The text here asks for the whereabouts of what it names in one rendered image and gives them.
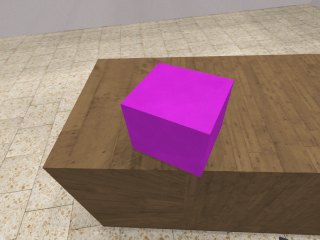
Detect carton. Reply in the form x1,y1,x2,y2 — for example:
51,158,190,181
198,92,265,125
120,62,234,177

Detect pedestal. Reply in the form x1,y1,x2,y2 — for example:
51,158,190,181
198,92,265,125
42,53,320,236

